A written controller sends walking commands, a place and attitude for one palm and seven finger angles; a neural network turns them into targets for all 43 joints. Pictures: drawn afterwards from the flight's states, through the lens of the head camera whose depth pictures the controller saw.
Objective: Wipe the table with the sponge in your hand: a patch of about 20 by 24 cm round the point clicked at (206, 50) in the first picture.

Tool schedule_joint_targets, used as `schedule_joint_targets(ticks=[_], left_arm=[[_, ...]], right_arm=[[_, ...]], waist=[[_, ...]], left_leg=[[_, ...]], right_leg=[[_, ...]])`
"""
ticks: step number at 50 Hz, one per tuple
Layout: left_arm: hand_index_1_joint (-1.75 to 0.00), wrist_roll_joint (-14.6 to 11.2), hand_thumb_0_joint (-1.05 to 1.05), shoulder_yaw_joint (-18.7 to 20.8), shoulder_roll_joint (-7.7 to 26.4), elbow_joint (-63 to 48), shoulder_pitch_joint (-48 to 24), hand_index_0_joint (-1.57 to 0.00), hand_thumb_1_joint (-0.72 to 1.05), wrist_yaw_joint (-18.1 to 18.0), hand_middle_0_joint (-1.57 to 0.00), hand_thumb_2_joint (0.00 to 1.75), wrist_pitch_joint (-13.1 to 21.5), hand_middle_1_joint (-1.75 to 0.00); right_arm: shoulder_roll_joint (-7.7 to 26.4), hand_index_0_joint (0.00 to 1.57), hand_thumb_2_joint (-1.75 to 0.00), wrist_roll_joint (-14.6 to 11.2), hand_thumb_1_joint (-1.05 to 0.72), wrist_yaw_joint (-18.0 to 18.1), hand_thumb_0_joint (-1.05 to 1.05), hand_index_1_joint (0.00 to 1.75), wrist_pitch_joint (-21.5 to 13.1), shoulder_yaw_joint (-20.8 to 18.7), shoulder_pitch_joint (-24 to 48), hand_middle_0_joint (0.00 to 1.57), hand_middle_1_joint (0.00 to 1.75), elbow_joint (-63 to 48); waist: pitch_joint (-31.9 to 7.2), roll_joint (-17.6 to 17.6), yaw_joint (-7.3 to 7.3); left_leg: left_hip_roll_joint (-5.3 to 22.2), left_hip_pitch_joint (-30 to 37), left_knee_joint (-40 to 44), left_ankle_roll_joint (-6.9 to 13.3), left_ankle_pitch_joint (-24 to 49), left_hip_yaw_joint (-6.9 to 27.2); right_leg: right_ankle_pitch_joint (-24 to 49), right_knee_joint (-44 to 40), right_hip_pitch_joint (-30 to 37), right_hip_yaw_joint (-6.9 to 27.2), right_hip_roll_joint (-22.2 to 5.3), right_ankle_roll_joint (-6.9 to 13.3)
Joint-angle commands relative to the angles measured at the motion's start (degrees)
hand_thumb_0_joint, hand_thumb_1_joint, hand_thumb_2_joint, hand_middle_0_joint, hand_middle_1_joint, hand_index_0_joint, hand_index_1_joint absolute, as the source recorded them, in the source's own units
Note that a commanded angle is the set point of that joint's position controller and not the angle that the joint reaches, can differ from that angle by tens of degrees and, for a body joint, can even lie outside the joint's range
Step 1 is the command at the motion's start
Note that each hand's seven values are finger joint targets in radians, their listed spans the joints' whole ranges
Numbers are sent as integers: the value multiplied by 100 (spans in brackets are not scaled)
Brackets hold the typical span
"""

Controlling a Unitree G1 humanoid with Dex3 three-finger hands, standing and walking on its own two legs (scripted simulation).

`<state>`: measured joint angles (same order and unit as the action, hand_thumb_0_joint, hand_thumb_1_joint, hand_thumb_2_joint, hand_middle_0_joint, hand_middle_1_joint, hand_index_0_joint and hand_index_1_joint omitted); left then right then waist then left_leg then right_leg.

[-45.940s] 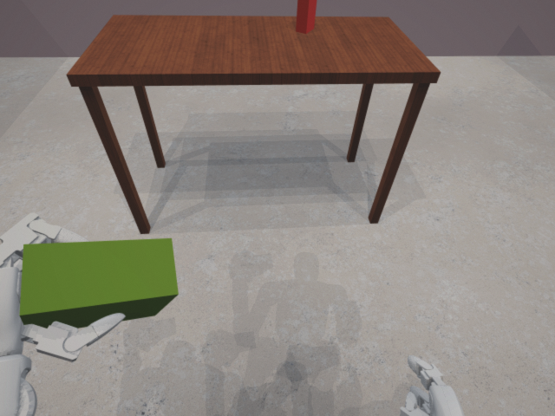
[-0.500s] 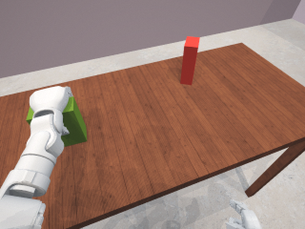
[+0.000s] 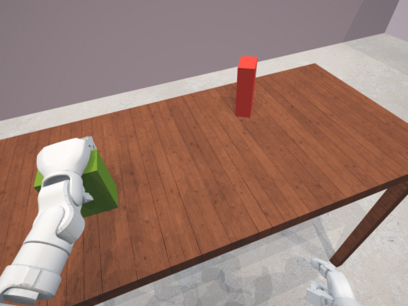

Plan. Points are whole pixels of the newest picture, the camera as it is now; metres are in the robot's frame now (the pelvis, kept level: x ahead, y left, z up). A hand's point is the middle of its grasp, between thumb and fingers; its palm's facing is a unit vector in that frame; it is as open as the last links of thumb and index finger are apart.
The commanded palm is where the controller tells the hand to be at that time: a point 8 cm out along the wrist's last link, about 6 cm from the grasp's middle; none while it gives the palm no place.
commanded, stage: wipe back along the first lane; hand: left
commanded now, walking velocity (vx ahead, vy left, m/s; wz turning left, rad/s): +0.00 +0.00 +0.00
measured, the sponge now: (85, 193) +0.32 +0.31 +0.04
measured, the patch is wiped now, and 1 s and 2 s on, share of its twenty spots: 1.00 1.00 1.00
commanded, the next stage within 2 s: lift the sponge slowly off the table in 0.94 s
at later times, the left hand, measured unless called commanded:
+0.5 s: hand (81, 193) +0.28 +0.27 +0.10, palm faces +0.05 -0.06 -1.00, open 10.3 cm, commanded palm +0.24 +0.26 +0.14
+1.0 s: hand (84, 213) +0.24 +0.24 +0.10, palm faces +0.10 -0.09 -0.99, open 10.3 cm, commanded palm +0.19 +0.23 +0.14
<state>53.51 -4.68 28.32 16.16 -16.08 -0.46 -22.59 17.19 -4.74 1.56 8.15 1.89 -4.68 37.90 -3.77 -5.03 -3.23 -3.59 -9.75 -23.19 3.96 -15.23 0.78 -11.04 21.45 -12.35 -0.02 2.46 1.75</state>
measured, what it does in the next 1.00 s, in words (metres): stands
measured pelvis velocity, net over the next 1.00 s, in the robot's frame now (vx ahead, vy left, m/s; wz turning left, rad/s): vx -0.01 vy -0.01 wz -0.02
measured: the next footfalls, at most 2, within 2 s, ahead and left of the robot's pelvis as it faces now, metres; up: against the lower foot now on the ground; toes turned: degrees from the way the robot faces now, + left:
none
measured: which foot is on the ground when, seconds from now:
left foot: down 0.00-1.00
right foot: down 0.00-1.00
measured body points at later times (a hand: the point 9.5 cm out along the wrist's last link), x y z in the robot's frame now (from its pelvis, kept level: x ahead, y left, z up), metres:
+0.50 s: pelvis +0.00 -0.01 +0.00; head -0.02 -0.05 +0.45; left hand +0.28 +0.27 +0.15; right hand +0.23 -0.23 -0.09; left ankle -0.04 +0.07 -0.74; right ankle +0.00 -0.11 -0.74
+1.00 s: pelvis -0.01 -0.01 +0.00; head -0.04 -0.06 +0.44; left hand +0.23 +0.25 +0.15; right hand +0.23 -0.22 -0.08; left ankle -0.04 +0.07 -0.74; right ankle +0.00 -0.11 -0.74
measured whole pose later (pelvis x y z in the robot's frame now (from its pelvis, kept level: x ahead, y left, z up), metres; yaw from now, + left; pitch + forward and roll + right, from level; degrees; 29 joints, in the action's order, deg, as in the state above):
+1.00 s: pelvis -0.01 -0.01 +0.00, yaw -1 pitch -2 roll +0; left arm 54.1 -8.0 24.4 -9.5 4.2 -1.2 -30.7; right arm 15.9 -4.4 0.6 6.8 3.0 -0.2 36.9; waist -2.8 -6.5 -5.6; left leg -2.9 -6.7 -24.3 3.0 -15.7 -0.3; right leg -12.0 24.6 -10.6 1.0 3.2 2.7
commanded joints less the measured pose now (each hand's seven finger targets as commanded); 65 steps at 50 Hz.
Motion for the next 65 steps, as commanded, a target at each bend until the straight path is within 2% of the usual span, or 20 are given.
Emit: schedule_joint_targets(ticks=[1, 3, 6, 8, 11, 15, 18, 19, 22, 23, 24, 30, 32, 41, 44, 51, 58, 61, 63, 65], left_arm=[[-160, -184, 0, 313, 735, -767, -462, -120, 10, 135, -120, 130, -63, -160], [-160, -217, 0, 547, 1041, -945, -650, -120, 10, 123, -120, 130, -102, -160], [-160, -201, 0, 235, 674, -905, -618, -120, 10, 128, -120, 130, -219, -160], [-160, -198, 0, 341, 800, -1165, -520, -120, 10, 130, -120, 130, -221, -160], [-160, -165, 0, 36, 383, -1277, -219, -120, 10, 126, -120, 130, -258, -160], [-160, -194, 0, -33, 292, -1507, -128, -120, 10, 122, -120, 130, -338, -160], [-160, -235, 0, 343, 680, -1603, 106, -120, 10, 105, -120, 130, -393, -160], [-160, -228, 0, 139, 458, -1708, 33, -120, 10, 111, -120, 130, -435, -160], [-160, -217, 0, 29, 345, -1741, 236, -120, 10, 127, -120, 130, -483, -160], [-160, -223, 0, 222, 487, -1898, 365, -120, 10, 112, -120, 130, -482, -160], [-160, -241, 0, 113, 344, -2050, 519, -120, 10, 103, -120, 130, -493, -160], [-160, -347, 0, 248, 373, -2457, 1253, -120, 10, 80, -120, 130, -553, -160], [-160, -345, 0, 252, 384, -2449, 1321, -120, 10, 76, -120, 130, -614, -160], [-160, -224, 0, -135, 53, -2889, 1521, -120, 10, 113, -120, 130, -794, -160], [-160, -197, 0, -4, 212, -3040, 1420, -120, 10, 97, -120, 130, -841, -160], [-160, -235, 0, -326, -219, -3195, 2012, -120, 10, 72, -120, 130, -822, -160], [-160, -137, 0, 60, 363, -3377, 1190, -120, 10, 30, -120, 130, -955, -160], [-160, -91, 0, -122, 196, -3265, 1046, -120, 10, 71, -120, 130, -963, -160], [-160, -81, 0, 88, 475, -3494, 983, -120, 10, 92, -120, 130, -937, -160], [-160, -36, 0, 69, 446, -3438, 1016, -120, 10, 105, -120, 130, -920, -160]], right_arm=[[620, 20, -90, 16, -90, 44, 0, 30, -322, -180, 1094, 20, 30, -984], [653, 20, -90, 29, -90, 79, 0, 30, -298, -174, 1178, 20, 30, -955], [600, 20, -90, 4, -90, 93, 0, 30, -305, -144, 1238, 20, 30, -963], [606, 20, -90, 12, -90, 94, 0, 30, -326, -141, 1328, 20, 30, -997], [536, 20, -90, 20, -90, 58, 0, 30, -370, -130, 1323, 20, 30, -1011], [515, 20, -90, 31, -90, 64, 0, 30, -397, -116, 1403, 20, 30, -1042], [563, 20, -90, 43, -90, 83, 0, 30, -388, -99, 1495, 20, 30, -1012], [522, 20, -90, 41, -90, 86, 0, 30, -399, -93, 1501, 20, 30, -1070], [510, 20, -90, 32, -90, 76, 0, 30, -408, -80, 1524, 20, 30, -1038], [515, 20, -90, 36, -90, 61, 0, 30, -428, -96, 1565, 20, 30, -1053], [496, 20, -90, 49, -90, 42, 0, 30, -456, -97, 1566, 20, 30, -1116], [456, 20, -90, 56, -90, -16, 0, 30, -478, -87, 1637, 20, 30, -1122], [480, 20, -90, 44, -90, -17, 0, 30, -448, -78, 1670, 20, 30, -1091], [420, 20, -90, 42, -90, -57, 0, 30, -483, -60, 1758, 20, 30, -1146], [414, 20, -90, 49, -90, -41, 0, 30, -476, -52, 1820, 20, 30, -1178], [356, 20, -90, 37, -90, -135, 0, 30, -518, -52, 1867, 20, 30, -1202], [388, 20, -90, 68, -90, -40, 0, 30, -488, -31, 1970, 20, 30, -1158], [366, 20, -90, 75, -90, -15, 0, 30, -507, -6, 1914, 20, 30, -1115], [372, 20, -90, 89, -90, -12, 0, 30, -532, -10, 1970, 20, 30, -1162], [333, 20, -90, 92, -90, -21, 0, 30, -553, 5, 1938, 20, 30, -1143]], waist=[[-979, 666, -129], [-944, 669, -114], [-664, 656, -77], [-796, 446, -125], [-860, 502, -126], [-835, 702, -101], [-775, 774, -181], [-843, 791, -182], [-713, 625, -179], [-796, 637, -214], [-924, 562, -254], [-788, 687, -291], [-565, 720, -284], [-436, 690, -253], [-494, 695, -300], [-475, 655, -326], [-369, 623, -297], [-373, 587, -270], [-562, 494, -306], [-593, 432, -330]], left_leg=[[265, -50, 208, -144, 1901, 280], [267, -70, 254, -130, 1676, 280], [265, -96, 281, -141, 1601, 265], [258, -10, 288, -142, 1584, 287], [267, 76, 231, -156, 1813, 297], [251, 38, 219, -118, 1629, 270], [232, -35, 249, -122, 1522, 285], [223, -48, 228, -102, 1533, 257], [234, -24, 241, -130, 1592, 266], [235, 22, 229, -124, 1609, 296], [213, 31, 167, -101, 1728, 251], [216, -24, 116, -100, 1756, 244], [227, -108, 172, -126, 1635, 271], [234, -48, 196, -94, 1480, 290], [235, -66, 225, -70, 1283, 290], [241, -45, 214, -91, 1400, 292], [237, -55, 290, -71, 1040, 306], [212, -30, 277, -63, 1148, 276], [210, 15, 276, -53, 1118, 311], [194, 8, 245, -61, 1305, 292]], right_leg=[[1544, -42, 953, 214, -130, 317], [1369, -81, 922, 316, -120, 322], [1195, -126, 744, 229, -115, 303], [1112, -119, 783, 324, -92, 333], [1311, -72, 806, 231, -89, 331], [1255, -81, 821, 289, -96, 298], [1242, -67, 906, 438, -72, 309], [1252, -45, 959, 335, -114, 279], [1266, -45, 874, 334, -107, 284], [1254, -31, 913, 427, -60, 317], [1474, 21, 1047, 359, -105, 299], [1710, 96, 1094, 460, -109, 269], [1503, 66, 978, 458, -94, 265], [1115, 37, 829, 459, -43, 273], [814, 7, 843, 496, -35, 271], [972, 58, 858, 434, 0, 271], [458, -67, 754, 629, 32, 291], [541, -59, 771, 548, -7, 281], [513, -54, 887, 683, 22, 308], [707, 0, 965, 617, -19, 309]])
